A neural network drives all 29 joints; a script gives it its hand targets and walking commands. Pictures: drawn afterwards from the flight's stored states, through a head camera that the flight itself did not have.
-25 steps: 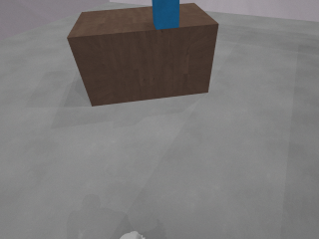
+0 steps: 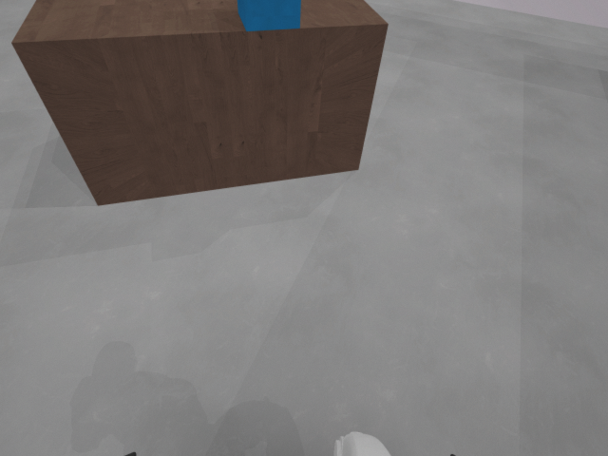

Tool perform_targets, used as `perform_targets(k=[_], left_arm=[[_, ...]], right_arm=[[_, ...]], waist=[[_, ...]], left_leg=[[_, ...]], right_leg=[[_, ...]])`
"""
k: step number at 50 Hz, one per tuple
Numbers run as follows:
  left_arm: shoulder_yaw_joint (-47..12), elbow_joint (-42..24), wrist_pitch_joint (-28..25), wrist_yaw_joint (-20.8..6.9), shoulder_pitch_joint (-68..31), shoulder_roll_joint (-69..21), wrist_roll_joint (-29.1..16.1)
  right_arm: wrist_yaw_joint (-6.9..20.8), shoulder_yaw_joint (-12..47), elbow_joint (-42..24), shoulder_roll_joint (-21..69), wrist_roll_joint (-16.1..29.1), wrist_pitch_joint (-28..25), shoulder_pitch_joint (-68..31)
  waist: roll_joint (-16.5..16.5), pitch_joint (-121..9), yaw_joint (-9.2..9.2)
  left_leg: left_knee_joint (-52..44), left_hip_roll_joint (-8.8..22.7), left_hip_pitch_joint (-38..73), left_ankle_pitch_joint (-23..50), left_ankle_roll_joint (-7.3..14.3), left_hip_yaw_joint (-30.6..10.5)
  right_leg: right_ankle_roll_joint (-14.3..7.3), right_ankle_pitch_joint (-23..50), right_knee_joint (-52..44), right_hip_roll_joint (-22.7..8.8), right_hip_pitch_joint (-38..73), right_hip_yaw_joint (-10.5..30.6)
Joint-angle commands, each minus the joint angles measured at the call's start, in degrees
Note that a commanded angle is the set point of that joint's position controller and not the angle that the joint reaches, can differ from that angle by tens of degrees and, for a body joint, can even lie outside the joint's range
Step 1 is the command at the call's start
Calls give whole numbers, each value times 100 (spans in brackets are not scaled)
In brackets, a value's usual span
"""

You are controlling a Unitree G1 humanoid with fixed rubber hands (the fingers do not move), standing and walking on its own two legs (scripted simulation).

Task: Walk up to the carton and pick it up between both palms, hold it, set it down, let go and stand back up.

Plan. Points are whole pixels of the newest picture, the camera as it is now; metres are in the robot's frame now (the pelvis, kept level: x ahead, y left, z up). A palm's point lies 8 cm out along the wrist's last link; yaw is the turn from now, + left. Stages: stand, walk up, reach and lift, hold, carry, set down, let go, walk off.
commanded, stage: walk up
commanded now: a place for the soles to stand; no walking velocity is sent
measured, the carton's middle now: out of the picture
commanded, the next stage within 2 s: none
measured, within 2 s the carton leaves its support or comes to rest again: neither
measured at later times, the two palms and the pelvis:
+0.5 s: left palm (155, 361) +0.28 +0.22 -0.09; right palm (424, 308) +0.39 -0.21 -0.09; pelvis +0.24 +0.00 +0.01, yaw +6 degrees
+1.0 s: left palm (198, 202) +0.62 +0.23 -0.09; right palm (408, 267) +0.49 -0.20 -0.11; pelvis +0.46 +0.04 +0.01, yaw +2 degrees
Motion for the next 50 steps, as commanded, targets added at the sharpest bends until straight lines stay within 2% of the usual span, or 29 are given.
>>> perform_targets(k=[1, 2, 5, 7, 8, 9, 10, 11, 12, 13, 16, 20, 24, 27, 29, 30, 31, 32, 33, 34, 35, 37, 39, 42, 44, 45, 48, 49, 50], left_arm=[[-181, -537, -121, -92, 53, -212, 4], [-210, -500, -155, -111, 55, -281, -34], [-222, -629, -223, -97, -321, -314, -16], [-191, -788, -281, -38, -515, -252, -2], [-171, -843, -334, 4, -373, -230, 12], [-100, -849, -389, 63, 83, -176, 35], [56, -769, -442, 146, 842, 53, 86], [251, -821, -490, 259, 1292, 663, 205], [336, -1047, -476, 387, 1441, 873, 78], [261, -1056, -434, 486, 1011, 720, -19], [-9, -1132, -591, 484, 212, 190, -8], [-33, -724, -809, 426, 146, 144, 8], [25, -502, -746, 324, -106, 326, -26], [113, -370, -573, 243, 61, 493, -67], [70, -316, -418, 187, 63, 454, -83], [-36, -271, -346, 135, 263, 225, -63], [-210, -365, -293, 51, 479, -135, -76], [-146, -924, -260, 3, 196, 51, -60], [-106, -1120, -226, 15, -285, 164, -58], [-134, -1073, -215, 22, -397, 110, -88], [-94, -822, -186, 48, -153, 236, -80], [-57, -590, -91, 60, 149, 290, 50], [-77, -645, -11, 13, -72, 174, 97], [-166, -626, -65, -45, -212, -73, 62], [-249, -607, -159, -65, -400, -257, 21], [-276, -696, -189, -89, -514, -322, 9], [-231, -907, -238, -51, -741, -338, 20], [-239, -892, -263, -12, -606, -440, 10], [-217, -886, -288, 20, -488, -476, 17]], right_arm=[[29, -174, -473, -619, 23, -176, 52], [72, -225, -458, -710, -4, -160, 24], [227, -276, -372, -924, 22, -67, 167], [311, -279, -340, -993, 120, 20, 267], [354, -247, -322, -982, 132, 66, 368], [388, -192, -307, -913, 116, 122, 461], [420, -68, -319, -685, 107, 169, 579], [487, 68, -581, -464, 124, 196, 492], [487, -47, -1038, -805, 10, 243, 69], [465, -50, -1085, -871, 21, 314, -210], [424, -57, -894, -934, 32, 420, 77], [490, 56, -845, -545, 27, 475, -53], [611, 152, -950, -201, 44, 316, -380], [573, 81, -1077, -186, -10, 241, -438], [472, -62, -1089, -303, -66, 174, 193], [394, -230, -974, -566, -98, 137, 819], [273, -434, -1017, -993, -217, 103, 1377], [165, -579, -1312, -1460, -78, 61, 1604], [36, -547, -1448, -1421, 34, 111, 1261], [-29, -453, -1477, -1279, 71, 126, 826], [-66, -345, -1519, -934, -29, 88, 498], [-52, -141, -1444, -576, -9, -24, 266], [-18, -141, -1177, -572, 49, -124, 398], [17, -90, -950, -512, 53, -195, 236], [71, -132, -773, -634, 63, -181, 234], [106, -163, -773, -737, 73, -155, 90], [179, -195, -674, -927, 70, -54, 244], [197, -208, -686, -918, 72, 2, 260], [232, -177, -606, -873, 85, 66, 421]], waist=[[903, 17, 49], [836, -42, 133], [918, 16, 17], [940, 207, -128], [754, 160, -67], [511, 45, 149], [19, -373, 465], [-1193, -707, 757], [-675, -885, 927], [-192, -659, 796], [-325, -347, 268], [-155, 45, 80], [-376, 27, -1], [-335, 55, 60], [196, -51, -268], [807, -434, -488], [1892, -1102, -741], [2010, -1475, -881], [1319, -1364, -919], [1313, -969, -761], [1205, -640, -501], [1227, -585, -270], [917, -323, -269], [1409, -231, -121], [1229, -136, -138], [1164, -115, -91], [1120, -124, -239], [1187, -146, -153], [936, -219, -104]], left_leg=[[-2652, 1816, -32, -1410, 1042, -2340], [-2607, 1693, -125, -1319, 968, -2114], [-2326, 1355, -149, -1144, 819, -1626], [-2157, 1422, -15, -1258, 770, -1490], [-1792, 1370, -98, -1134, 721, -1443], [-1145, 1242, -301, -872, 612, -1298], [194, 853, -632, -446, 361, -989], [2654, -10, -1975, -1278, -173, -278], [3880, -237, -2725, -1944, -288, -1255], [4586, 62, -3087, -1517, -357, -1688], [4187, 520, -2691, -845, -614, -1742], [3287, 705, -2446, -428, -862, -1636], [1279, 686, -1249, 67, -554, -1146], [657, 511, -593, 120, -216, -774], [19, 309, 496, 340, -49, -600], [-72, 102, 1372, 150, 36, -680], [-441, 1247, 2367, -1015, 319, -2485], [-1826, 2353, 2662, -1653, 778, -5462], [-2149, 2538, 2660, -1394, 982, -5572], [-1930, 2612, 2312, -1002, 1099, -4936], [-1784, 2420, 1871, -386, 880, -4327], [-1886, 2332, 1008, -39, 850, -3592], [-2152, 2412, 763, -322, 985, -3473], [-2215, 1987, 622, 214, 864, -2355], [-2082, 1652, 394, 333, 755, -1739], [-2149, 1631, 171, -62, 729, -1628], [-1917, 1595, 446, -48, 739, -1610], [-1637, 1613, 716, 159, 746, -1637], [-1396, 1490, 525, 161, 660, -1504]], right_leg=[[69, 401, -1168, -440, -121, 107], [57, 687, -1663, -458, 190, 9], [-78, 810, -2577, -19, 929, -545], [-187, 713, -3091, 31, 1208, -729], [-246, 771, -3456, 176, 1731, -925], [-304, 671, -3701, 364, 2477, -1009], [-439, 437, -3853, 275, 3504, -618], [-979, -1354, -5016, -1476, 4320, 2063], [-1458, -1477, -5839, -2204, 4335, 3889], [-1550, -1304, -5717, -2256, 4202, 3355], [-1229, -402, -5740, -1826, 3263, 1818], [-1309, 656, -6038, -1729, 2701, 786], [-913, 987, -5849, -1127, 2240, -524], [-906, 612, -5671, -1198, 2329, -589], [-775, 694, -4706, -1047, 2091, -767], [-603, 1051, -3402, -670, 1894, -1081], [-225, 94, -1267, -182, 883, -1317], [-15, -1251, 234, 702, -250, -478], [5, -875, 870, 483, -696, 230], [30, -604, 1301, 330, -987, 292], [110, -463, 1081, 157, -987, 230], [134, -325, 731, -22, -373, 283], [144, -279, 391, -118, -424, 246], [197, 371, -753, -213, -351, 53], [163, 773, -1666, -205, 213, -182], [102, 792, -2040, -183, 539, -268], [-84, 502, -2835, 125, 1061, -695], [-186, 391, -3273, 252, 1226, -762], [-250, 605, -3573, 415, 1716, -878]])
